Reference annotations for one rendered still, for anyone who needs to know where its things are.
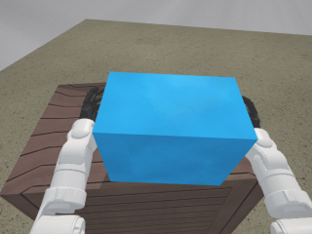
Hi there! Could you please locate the right robot hand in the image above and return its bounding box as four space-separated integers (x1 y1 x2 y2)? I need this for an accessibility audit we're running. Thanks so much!
242 96 261 129

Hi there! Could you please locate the pedestal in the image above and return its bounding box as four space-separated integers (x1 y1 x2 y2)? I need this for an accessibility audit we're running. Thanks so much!
0 76 264 234

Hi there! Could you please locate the robot left forearm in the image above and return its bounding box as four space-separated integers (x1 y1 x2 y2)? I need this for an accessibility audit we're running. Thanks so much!
29 118 98 234

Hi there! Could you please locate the left robot hand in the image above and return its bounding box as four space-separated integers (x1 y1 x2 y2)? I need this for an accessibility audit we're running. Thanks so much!
79 86 105 122

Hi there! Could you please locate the robot right upper arm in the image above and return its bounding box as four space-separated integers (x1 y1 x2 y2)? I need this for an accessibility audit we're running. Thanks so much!
270 217 312 234

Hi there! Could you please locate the robot left upper arm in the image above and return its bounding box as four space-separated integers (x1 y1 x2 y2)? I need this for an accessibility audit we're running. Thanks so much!
32 214 86 234

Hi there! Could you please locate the robot right forearm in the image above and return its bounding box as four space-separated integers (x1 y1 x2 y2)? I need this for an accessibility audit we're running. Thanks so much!
245 128 312 219

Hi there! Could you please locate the carton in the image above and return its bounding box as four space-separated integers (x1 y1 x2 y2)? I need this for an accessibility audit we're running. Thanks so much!
92 71 258 186

